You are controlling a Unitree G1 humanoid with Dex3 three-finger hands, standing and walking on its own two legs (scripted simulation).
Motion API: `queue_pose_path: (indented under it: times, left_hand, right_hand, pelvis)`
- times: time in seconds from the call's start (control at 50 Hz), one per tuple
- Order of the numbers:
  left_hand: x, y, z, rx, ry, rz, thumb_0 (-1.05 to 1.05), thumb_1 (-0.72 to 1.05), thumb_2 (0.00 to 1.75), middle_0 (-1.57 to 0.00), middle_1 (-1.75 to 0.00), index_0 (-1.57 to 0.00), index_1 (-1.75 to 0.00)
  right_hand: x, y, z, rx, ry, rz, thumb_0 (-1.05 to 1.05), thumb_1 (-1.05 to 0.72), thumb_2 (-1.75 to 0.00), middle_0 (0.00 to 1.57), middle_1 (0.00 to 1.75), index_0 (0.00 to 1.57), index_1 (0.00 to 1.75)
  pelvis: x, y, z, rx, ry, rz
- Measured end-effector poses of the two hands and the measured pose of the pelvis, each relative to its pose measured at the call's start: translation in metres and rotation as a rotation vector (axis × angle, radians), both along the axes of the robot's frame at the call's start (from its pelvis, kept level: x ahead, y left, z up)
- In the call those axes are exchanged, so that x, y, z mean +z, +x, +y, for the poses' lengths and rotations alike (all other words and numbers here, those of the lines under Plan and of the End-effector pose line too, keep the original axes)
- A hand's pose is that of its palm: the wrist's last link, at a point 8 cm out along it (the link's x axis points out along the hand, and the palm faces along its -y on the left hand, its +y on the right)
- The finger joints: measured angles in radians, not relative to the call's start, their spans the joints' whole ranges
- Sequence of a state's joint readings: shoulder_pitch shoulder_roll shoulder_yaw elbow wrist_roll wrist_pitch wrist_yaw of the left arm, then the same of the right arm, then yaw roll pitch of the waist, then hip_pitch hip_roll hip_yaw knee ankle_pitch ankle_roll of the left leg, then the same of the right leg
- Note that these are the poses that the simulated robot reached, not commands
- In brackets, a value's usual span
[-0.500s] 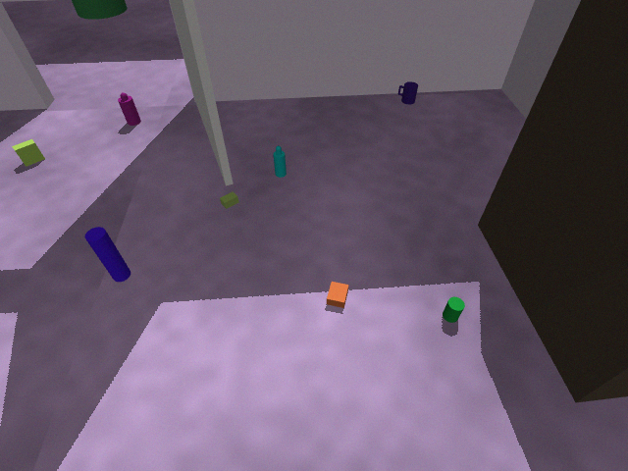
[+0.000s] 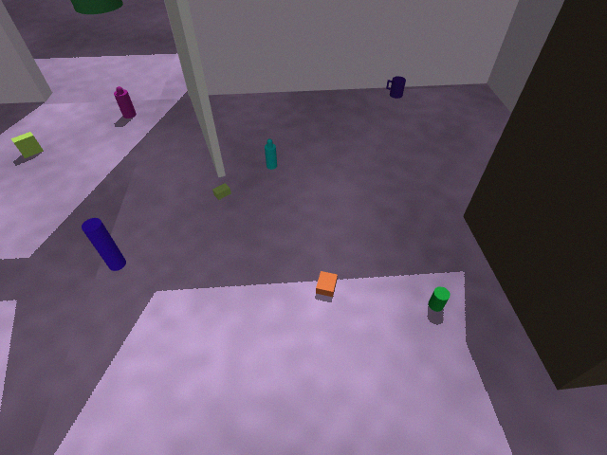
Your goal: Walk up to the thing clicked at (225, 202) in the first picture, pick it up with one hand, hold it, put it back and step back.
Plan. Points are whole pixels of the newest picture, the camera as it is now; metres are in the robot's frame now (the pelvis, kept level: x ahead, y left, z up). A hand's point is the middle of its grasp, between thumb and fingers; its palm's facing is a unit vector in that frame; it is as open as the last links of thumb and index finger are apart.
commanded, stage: stand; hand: left
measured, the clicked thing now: (222, 191) +1.39 +0.45 -0.76
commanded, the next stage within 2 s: walk up in 0.62 s
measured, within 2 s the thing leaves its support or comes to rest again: neither
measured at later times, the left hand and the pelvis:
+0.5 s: hand out of the picture +0.08 +0.25 -0.15, palm faces -0.03 -0.94 -0.34, open 7.3 cm; pelvis +0.00 +0.00 +0.00, yaw +0 degrees
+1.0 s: hand out of the picture +0.08 +0.37 -0.18, palm faces +0.08 -0.92 -0.38, open 7.4 cm; pelvis +0.08 +0.07 -0.03, yaw +6 degrees
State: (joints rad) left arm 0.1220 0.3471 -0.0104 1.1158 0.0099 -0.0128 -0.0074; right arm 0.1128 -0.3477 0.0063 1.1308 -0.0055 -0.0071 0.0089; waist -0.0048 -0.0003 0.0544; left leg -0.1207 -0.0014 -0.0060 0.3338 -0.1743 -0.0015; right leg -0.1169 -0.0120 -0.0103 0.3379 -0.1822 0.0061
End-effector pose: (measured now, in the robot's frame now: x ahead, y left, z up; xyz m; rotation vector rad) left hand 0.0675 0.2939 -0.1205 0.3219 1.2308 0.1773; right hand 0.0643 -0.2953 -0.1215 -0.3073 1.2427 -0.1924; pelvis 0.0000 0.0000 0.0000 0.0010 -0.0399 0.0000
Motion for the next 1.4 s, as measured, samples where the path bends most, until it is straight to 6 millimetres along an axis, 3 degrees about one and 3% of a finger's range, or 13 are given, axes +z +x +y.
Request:
queue_pose_path:
  times: [0.38,0.66,0.76,0.84,0.92,0.98,1.02,1.2,1.3,1.4]
  left_hand:
    - [0.004,0.009,0.000,0.003,0.009,-0.020,0.01,0.91,0.90,-0.21,-0.30,-0.21,-0.30]
    - [0.004,0.003,-0.001,0.013,-0.009,-0.026,0.01,0.91,0.90,-0.21,-0.30,-0.21,-0.30]
    - [0.008,-0.012,0.020,0.063,0.006,-0.073,0.01,0.91,0.90,-0.21,-0.30,-0.21,-0.30]
    - [0.008,-0.030,0.048,0.110,0.033,-0.019,0.01,0.90,0.90,-0.21,-0.30,-0.21,-0.30]
    - [-0.001,-0.028,0.085,0.144,0.044,0.016,0.01,0.90,0.90,-0.21,-0.30,-0.21,-0.30]
    - [-0.017,-0.010,0.112,0.146,0.050,0.033,0.01,0.90,0.90,-0.21,-0.30,-0.21,-0.30]
    - [-0.021,0.010,0.120,0.138,0.047,0.042,0.01,0.91,0.90,-0.21,-0.30,-0.21,-0.30]
    - [0.002,0.131,0.122,0.051,-0.011,-0.077,0.01,0.91,0.90,-0.21,-0.30,-0.21,-0.30]
    - [0.014,0.201,0.119,0.023,-0.002,-0.115,0.01,0.91,0.90,-0.21,-0.30,-0.21,-0.30]
    - [0.016,0.281,0.111,0.018,0.041,-0.186,0.01,0.91,0.90,-0.21,-0.30,-0.21,-0.30]
  right_hand:
    - [0.001,0.010,-0.002,0.007,0.000,-0.025,0.01,-0.91,-0.90,0.20,0.30,0.20,0.30]
    - [0.003,0.003,-0.006,0.005,0.008,-0.014,0.01,-0.91,-0.90,0.20,0.30,0.20,0.30]
    - [0.006,0.016,-0.013,0.057,-0.016,0.019,0.01,-0.91,-0.90,0.20,0.30,0.20,0.30]
    - [0.015,0.046,-0.010,0.092,-0.035,-0.006,0.01,-0.91,-0.90,0.20,0.30,0.20,0.30]
    - [0.023,0.084,0.005,0.123,-0.068,-0.047,0.01,-0.91,-0.90,0.20,0.30,0.20,0.30]
    - [0.021,0.110,0.019,0.129,-0.108,-0.093,0.01,-0.91,-0.90,0.20,0.30,0.20,0.30]
    - [0.020,0.119,0.030,0.114,-0.110,-0.121,0.01,-0.91,-0.90,0.20,0.30,0.20,0.30]
    - [0.023,0.145,0.068,0.090,-0.051,-0.060,0.01,-0.90,-0.90,0.20,0.30,0.20,0.30]
    - [0.011,0.178,0.069,0.085,-0.018,-0.021,0.01,-0.90,-0.90,0.20,0.30,0.20,0.30]
    - [-0.012,0.231,0.054,0.086,-0.008,0.001,0.01,-0.90,-0.90,0.20,0.30,0.20,0.30]
  pelvis:
    - [0.000,0.004,-0.002,0.002,0.001,-0.007]
    - [0.001,0.003,-0.004,0.011,-0.001,0.001]
    - [-0.003,0.013,0.002,0.045,-0.010,0.019]
    - [-0.004,0.029,0.018,0.070,-0.026,0.009]
    - [-0.012,0.055,0.039,0.099,-0.033,0.006]
    - [-0.026,0.077,0.061,0.101,-0.006,-0.001]
    - [-0.028,0.089,0.070,0.103,-0.001,-0.003]
    - [-0.008,0.159,0.088,0.107,0.019,-0.009]
    - [-0.009,0.209,0.087,0.117,0.019,-0.004]
    - [-0.025,0.271,0.074,0.131,0.016,0.002]
